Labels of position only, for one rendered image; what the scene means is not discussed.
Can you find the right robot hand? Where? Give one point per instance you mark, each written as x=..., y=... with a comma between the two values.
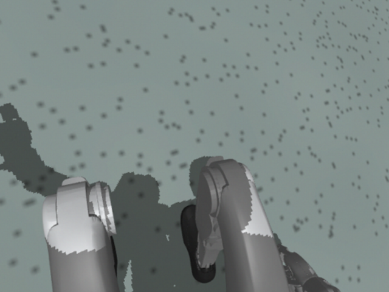
x=297, y=270

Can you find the right robot foot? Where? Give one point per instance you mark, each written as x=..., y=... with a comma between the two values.
x=190, y=238

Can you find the right robot arm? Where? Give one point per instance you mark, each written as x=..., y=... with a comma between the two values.
x=318, y=284

